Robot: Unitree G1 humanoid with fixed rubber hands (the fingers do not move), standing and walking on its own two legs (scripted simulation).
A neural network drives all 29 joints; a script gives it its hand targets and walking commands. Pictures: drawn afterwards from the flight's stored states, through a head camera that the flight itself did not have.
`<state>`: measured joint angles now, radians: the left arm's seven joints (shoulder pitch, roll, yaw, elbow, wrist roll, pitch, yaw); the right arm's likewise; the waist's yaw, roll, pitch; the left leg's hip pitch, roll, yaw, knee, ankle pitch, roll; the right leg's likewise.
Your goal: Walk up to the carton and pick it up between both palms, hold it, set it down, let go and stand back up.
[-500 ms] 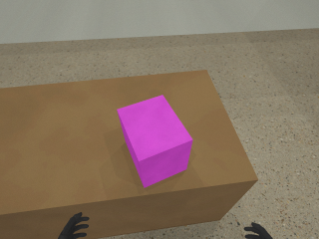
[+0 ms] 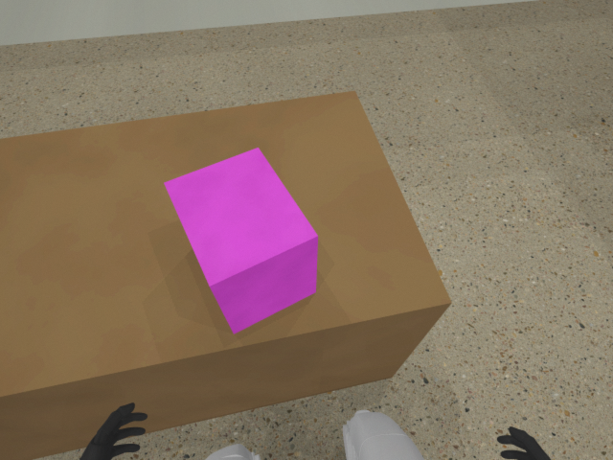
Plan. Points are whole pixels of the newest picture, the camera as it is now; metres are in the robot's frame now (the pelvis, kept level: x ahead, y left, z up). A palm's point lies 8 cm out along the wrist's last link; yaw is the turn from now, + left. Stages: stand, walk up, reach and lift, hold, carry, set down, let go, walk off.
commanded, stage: walk up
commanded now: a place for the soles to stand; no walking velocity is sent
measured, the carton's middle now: (245, 241) +0.45 +0.10 -0.08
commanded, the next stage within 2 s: none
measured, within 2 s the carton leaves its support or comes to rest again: neither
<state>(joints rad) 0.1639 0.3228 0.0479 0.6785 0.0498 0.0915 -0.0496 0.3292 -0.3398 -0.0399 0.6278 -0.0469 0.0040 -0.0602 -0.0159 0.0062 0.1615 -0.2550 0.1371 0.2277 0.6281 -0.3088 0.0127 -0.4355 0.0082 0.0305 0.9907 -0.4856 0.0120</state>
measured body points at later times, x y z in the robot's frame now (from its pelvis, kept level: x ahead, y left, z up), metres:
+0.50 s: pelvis -0.04 -0.06 -0.01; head -0.01 -0.08 +0.44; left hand +0.07 +0.22 -0.10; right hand +0.06 -0.34 -0.13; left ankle -0.04 +0.08 -0.72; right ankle +0.02 -0.19 -0.73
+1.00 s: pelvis -0.02 -0.04 +0.00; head -0.01 -0.04 +0.45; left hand +0.04 +0.24 -0.10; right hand +0.14 -0.28 -0.10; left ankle -0.04 +0.08 -0.73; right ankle +0.00 -0.18 -0.73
